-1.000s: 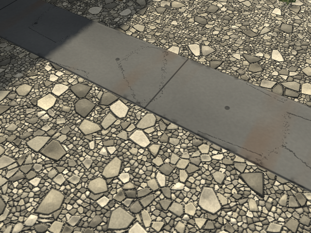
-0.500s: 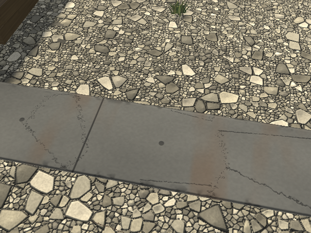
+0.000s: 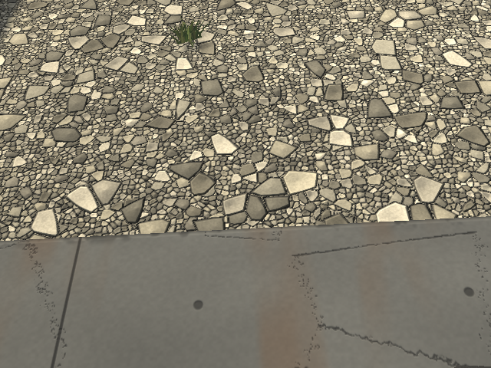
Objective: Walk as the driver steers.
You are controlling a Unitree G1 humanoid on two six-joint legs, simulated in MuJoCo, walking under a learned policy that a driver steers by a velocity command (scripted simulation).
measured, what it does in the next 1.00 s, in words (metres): walks ahead: left foot, then right foot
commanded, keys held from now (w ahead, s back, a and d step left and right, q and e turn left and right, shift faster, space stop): w+e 0.04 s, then w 0.30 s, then no key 0.66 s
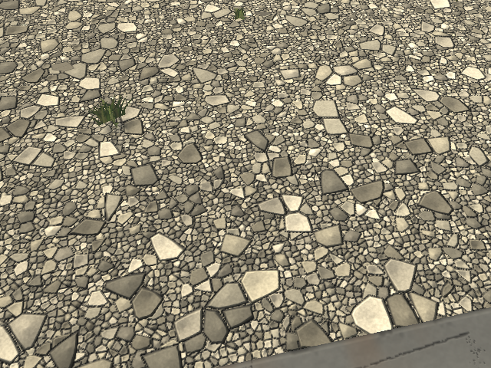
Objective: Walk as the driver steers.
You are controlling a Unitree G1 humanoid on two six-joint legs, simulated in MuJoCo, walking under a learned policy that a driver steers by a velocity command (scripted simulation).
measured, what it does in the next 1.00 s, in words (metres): stands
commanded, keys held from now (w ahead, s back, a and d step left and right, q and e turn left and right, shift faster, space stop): no key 0.46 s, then w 0.06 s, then no key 0.48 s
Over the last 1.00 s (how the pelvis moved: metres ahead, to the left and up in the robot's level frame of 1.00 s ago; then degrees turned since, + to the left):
0.37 0.03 -0.02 -6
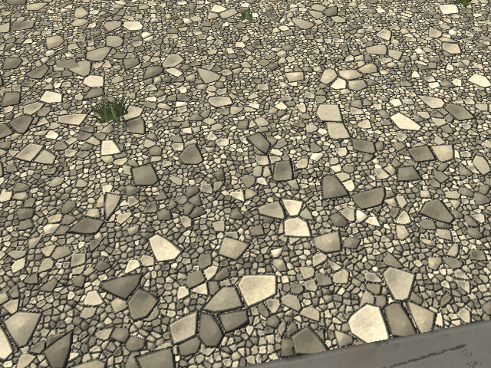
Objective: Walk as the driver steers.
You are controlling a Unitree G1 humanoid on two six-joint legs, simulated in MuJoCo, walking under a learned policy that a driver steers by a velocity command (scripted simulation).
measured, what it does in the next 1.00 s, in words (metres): stands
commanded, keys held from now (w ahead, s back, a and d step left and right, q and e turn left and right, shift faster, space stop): no key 0.84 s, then w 0.16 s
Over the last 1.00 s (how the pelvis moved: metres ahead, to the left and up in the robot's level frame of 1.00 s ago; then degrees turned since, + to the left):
0.02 -0.02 0.00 1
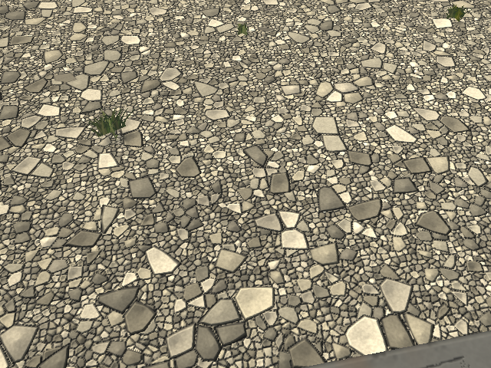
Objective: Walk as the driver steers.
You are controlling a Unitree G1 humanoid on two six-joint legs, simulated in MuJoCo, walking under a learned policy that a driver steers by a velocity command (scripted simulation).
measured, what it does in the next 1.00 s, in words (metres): walks ahead, turning left: left foot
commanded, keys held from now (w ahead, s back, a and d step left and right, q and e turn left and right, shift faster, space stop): w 0.34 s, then w+q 0.54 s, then w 0.10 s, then w+e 0.02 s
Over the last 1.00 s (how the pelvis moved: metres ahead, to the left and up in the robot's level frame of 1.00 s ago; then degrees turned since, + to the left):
0.01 0.00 0.00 0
